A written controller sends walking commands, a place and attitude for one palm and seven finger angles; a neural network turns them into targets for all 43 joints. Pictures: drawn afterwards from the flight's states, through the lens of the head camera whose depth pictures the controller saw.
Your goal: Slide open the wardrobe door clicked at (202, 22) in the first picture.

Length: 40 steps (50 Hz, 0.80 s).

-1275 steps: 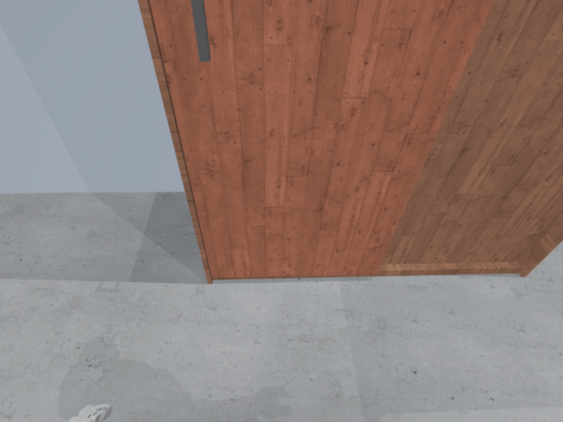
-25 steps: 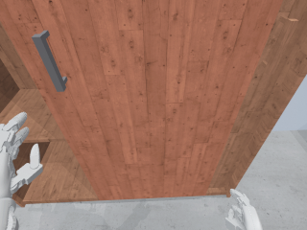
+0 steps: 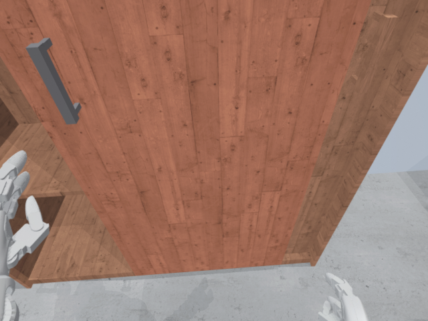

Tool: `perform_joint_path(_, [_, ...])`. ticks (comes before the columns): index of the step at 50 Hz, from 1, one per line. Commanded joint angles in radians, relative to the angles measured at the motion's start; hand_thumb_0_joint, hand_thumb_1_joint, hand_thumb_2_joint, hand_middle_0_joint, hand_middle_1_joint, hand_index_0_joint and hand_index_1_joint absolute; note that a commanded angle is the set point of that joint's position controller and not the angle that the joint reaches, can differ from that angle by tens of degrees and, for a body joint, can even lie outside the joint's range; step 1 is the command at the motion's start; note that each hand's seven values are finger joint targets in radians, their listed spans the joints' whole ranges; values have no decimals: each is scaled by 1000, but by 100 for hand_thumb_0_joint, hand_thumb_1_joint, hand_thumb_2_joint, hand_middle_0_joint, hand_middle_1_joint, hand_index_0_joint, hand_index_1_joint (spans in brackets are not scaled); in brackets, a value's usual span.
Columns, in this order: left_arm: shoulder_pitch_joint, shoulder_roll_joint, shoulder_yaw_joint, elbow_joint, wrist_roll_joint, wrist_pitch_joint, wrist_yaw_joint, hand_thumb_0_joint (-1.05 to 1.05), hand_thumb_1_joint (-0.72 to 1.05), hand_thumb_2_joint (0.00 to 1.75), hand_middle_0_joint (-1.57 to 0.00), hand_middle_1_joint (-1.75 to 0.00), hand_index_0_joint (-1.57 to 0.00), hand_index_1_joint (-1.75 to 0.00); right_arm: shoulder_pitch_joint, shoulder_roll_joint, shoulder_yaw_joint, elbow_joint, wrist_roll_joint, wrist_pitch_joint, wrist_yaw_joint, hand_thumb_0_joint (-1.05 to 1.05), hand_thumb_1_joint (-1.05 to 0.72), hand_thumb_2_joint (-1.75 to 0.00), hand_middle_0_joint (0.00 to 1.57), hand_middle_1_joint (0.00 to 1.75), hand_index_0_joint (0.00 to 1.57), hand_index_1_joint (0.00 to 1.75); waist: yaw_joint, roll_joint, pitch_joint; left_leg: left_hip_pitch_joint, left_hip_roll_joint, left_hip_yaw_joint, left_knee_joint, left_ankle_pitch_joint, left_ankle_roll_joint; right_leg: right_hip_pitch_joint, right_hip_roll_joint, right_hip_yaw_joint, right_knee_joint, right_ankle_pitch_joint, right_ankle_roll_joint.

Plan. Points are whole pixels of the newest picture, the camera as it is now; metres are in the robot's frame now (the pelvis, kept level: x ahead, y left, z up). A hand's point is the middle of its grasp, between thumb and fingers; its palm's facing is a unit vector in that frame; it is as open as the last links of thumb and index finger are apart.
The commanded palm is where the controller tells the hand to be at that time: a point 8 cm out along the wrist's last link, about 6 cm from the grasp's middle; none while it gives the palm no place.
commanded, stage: step back with the hand held close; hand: left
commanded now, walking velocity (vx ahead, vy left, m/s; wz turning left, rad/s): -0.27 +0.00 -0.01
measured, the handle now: (59, 82) +0.45 +0.34 +0.25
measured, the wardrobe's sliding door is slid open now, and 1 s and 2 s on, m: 0.50 0.50 0.50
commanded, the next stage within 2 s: stop stepping back and stand still in 0.96 s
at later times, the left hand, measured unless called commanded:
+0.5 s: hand out of the picture +0.12 +0.31 +0.16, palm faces +0.50 -0.75 -0.43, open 7.4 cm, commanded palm +0.05 +0.34 +0.17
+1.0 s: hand out of the picture -0.01 +0.31 +0.17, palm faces +0.54 -0.74 -0.41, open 7.4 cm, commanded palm -0.07 +0.34 +0.17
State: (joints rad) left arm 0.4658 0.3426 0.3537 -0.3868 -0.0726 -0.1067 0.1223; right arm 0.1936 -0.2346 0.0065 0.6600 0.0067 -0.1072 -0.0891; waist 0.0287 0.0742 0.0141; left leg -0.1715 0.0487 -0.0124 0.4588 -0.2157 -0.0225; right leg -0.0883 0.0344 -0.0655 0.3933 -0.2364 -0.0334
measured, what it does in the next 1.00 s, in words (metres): walks backwards: right foot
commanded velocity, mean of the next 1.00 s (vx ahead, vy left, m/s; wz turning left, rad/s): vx -0.31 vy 0.00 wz -0.07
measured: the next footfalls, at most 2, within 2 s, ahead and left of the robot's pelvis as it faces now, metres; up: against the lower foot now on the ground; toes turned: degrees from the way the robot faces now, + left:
right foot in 1.00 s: -0.26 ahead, -0.04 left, +0.00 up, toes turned +0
left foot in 1.24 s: -0.19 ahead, +0.16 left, +0.00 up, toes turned +4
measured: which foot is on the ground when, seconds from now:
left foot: down 0.00-1.00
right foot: down 0.00-0.76, up 0.78-0.98, down 1.00-1.00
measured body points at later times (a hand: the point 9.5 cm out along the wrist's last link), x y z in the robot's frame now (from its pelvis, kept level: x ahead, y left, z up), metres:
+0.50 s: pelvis -0.08 +0.04 -0.01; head -0.08 +0.04 +0.44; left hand +0.08 +0.35 +0.18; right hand +0.10 -0.18 -0.09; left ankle +0.02 +0.14 -0.74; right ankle -0.02 -0.09 -0.74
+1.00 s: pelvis -0.19 +0.03 -0.03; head -0.18 +0.05 +0.42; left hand -0.05 +0.35 +0.19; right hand +0.02 -0.17 -0.09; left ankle +0.01 +0.15 -0.74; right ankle -0.25 -0.07 -0.74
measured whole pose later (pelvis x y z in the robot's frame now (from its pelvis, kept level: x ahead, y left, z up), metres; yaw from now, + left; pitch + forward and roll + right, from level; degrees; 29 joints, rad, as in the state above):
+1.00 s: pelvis -0.19 +0.03 -0.03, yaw +4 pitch +1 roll -2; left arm 0.52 0.42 0.45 -0.55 -0.07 -0.21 0.17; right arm 0.18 -0.16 0.01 0.60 0.00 -0.15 -0.06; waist 0.03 0.01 -0.01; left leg -0.55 0.06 0.08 0.44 0.04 0.02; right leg -0.19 0.07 -0.03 0.64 -0.54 -0.04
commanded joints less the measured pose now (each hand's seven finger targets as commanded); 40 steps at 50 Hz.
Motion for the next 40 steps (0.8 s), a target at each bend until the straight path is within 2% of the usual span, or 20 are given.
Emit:
perform_joint_path(1, [7, 221, 141, -214, 15, -71, 24, 0, 90, 90, -20, -30, -20, -30, -118, -83, -29, -193, 1, -17, -6, 0, -90, -90, 20, 30, 20, 30, -7, -43, -139, 6, -4, 11, 85, 262, 37, -93, -185, 120, -23, 405, 5])
perform_joint_path(5, [74, 257, 182, -275, 8, -73, 39, 0, 90, 90, -20, -30, -20, -30, -119, -91, -35, -220, 6, 11, -14, 0, -90, -90, 20, 30, 20, 30, -7, -20, -201, 7, 12, 1, 89, 350, 33, -106, -168, 100, 21, 356, 6])
perform_joint_path(9, [69, 258, 184, -283, 5, -72, 46, 0, 90, 90, -20, -30, -20, -30, -123, -96, -33, -240, 8, 35, -22, 0, -90, -90, 20, 30, 20, 30, -11, -62, -156, -37, 28, -28, 58, 312, 37, -166, -133, 97, 23, 212, 17])
perform_joint_path(11, [56, 252, 177, -275, 5, -75, 50, 0, 90, 90, -20, -30, -20, -30, -120, -103, -33, -242, 7, 35, -28, 0, -90, -90, 20, 30, 20, 30, -10, -29, -131, -69, 42, -53, 15, 257, 44, -176, -108, 93, 26, 125, 24])
perform_joint_path(13, [38, 245, 172, -259, 8, -82, 53, 0, 90, 90, -20, -30, -20, -30, -115, -110, -32, -243, 6, 34, -29, 0, -90, -90, 20, 30, 20, 30, -7, -12, -106, -128, 55, -74, -35, 157, 53, -172, -82, 89, 30, 31, 32])
perform_joint_path(17, [-14, 217, 148, -257, 27, -104, 57, 0, 90, 90, -20, -30, -20, -30, -109, -121, -31, -245, 6, 15, -30, 0, -90, -90, 20, 30, 20, 30, -7, 61, -72, -289, 84, -123, -155, -213, 78, -105, -45, 77, 82, -100, 40])
perform_joint_path(19, [-36, 202, 146, -258, 46, -117, 59, 0, 90, 90, -20, -30, -20, -30, -105, -133, -34, -249, 2, 0, -29, 0, -90, -90, 20, 30, 20, 30, -5, 112, -56, -441, 111, -171, -234, -419, 104, -3, -12, 63, 175, -104, 49])
perform_joint_path(21, [-40, 209, 163, -270, 59, -132, 60, 0, 90, 90, -20, -30, -20, -30, -100, -131, -40, -250, 2, -15, -30, 0, -90, -90, 20, 30, 20, 30, 2, 137, -86, -510, 129, -207, -272, -472, 126, 87, 15, 53, 259, -43, 53])
perform_joint_path(25, [-1, 253, 208, -312, 55, -152, 56, 0, 90, 90, -20, -30, -20, -30, -92, -121, -42, -249, -6, -40, -20, 0, -90, -90, 20, 30, 20, 30, -5, 65, -107, -418, 77, -152, -154, -373, 108, -1, -22, 120, 153, -17, 31])
perform_joint_path(27, [-6, 237, 197, -322, 56, -162, 54, 0, 90, 90, -20, -30, -20, -30, -89, -110, -41, -240, -8, -41, -16, 0, -90, -90, 20, 30, 20, 30, -12, 3, -79, -423, 47, -112, -79, -422, 92, -80, -57, 192, 81, -163, 11])
perform_joint_path(29, [-25, 238, 192, -324, 50, -163, 60, 0, 90, 90, -20, -30, -20, -30, -75, -94, -42, -220, -12, -40, -9, 0, -90, -90, 20, 30, 20, 30, -18, -88, -49, -321, 3, -65, 69, -346, 52, -268, -146, 295, -51, -329, -43])
perform_joint_path(30, [-49, 259, 202, -338, 44, -161, 66, 0, 90, 90, -20, -30, -20, -30, -65, -96, -43, -200, -18, -40, -8, 0, -90, -90, 20, 30, 20, 30, -22, -133, -58, -206, -21, -36, 168, -257, 29, -379, -203, 344, -105, -329, -73])
perform_joint_path(31, [-54, 238, 174, -317, 41, -155, 72, 0, 90, 90, -20, -30, -20, -30, -63, -78, -33, -180, -16, -38, -5, 0, -90, -90, 20, 30, 20, 30, -28, -185, -69, -132, -30, -16, 251, -178, 17, -437, -256, 364, -119, -259, -93])
perform_joint_path(33, [-68, 238, 168, -297, 40, -146, 84, 0, 90, 90, -20, -30, -20, -30, -61, -79, -34, -172, -14, -37, -4, 0, -90, -90, 20, 30, 20, 30, -35, -190, -99, -90, -25, -14, 278, -116, 19, -445, -273, 332, -85, -151, -86])
perform_joint_path(34, [-75, 233, 163, -289, 40, -143, 85, 0, 90, 90, -20, -30, -20, -30, -62, -85, -35, -172, -12, -35, -6, 0, -90, -90, 20, 30, 20, 30, -36, -176, -101, -94, -14, -30, 231, -119, 26, -438, -248, 291, -57, -154, -68])
perform_joint_path(36, [-68, 230, 164, -296, 35, -142, 83, 0, 90, 90, -20, -30, -20, -30, -80, -102, -36, -189, -5, -35, -16, 0, -90, -90, 20, 30, 20, 30, -29, -40, -61, -168, 39, -113, 38, -199, 51, -419, -132, 202, 37, -215, -13])
perform_joint_path(37, [-53, 234, 174, -294, 36, -144, 80, 0, 90, 90, -20, -30, -20, -30, -95, -110, -36, -206, -1, -39, -21, 0, -90, -90, 20, 30, 20, 30, -19, 46, -49, -268, 92, -178, -82, -331, 73, -353, -63, 145, 130, -247, 17])
perform_joint_path(38, [-55, 225, 185, -308, 43, -152, 77, 0, 90, 90, -20, -30, -20, -30, -102, -125, -40, -219, 1, -47, -25, 0, -90, -90, 20, 30, 20, 30, -12, 180, -53, -442, 173, -272, -237, -527, 109, -193, 10, 79, 323, -215, 43])
perform_joint_path(39, [-54, 230, 207, -317, 54, -162, 74, 0, 90, 90, -20, -30, -20, -30, -105, -128, -47, -224, -4, -56, -25, 0, -90, -90, 20, 30, 20, 30, -4, 267, -82, -607, 254, -366, -366, -661, 161, -21, 70, 56, 553, -181, 56])
perform_joint_path(40, [-78, 266, 224, -333, 52, -168, 73, 0, 90, 90, -20, -30, -20, -30, -101, -112, -52, -224, -9, -61, -24, 0, -90, -90, 20, 30, 20, 30, -4, 245, -100, -608, 273, -392, -394, -585, 174, -23, 73, 75, 687, -211, 54])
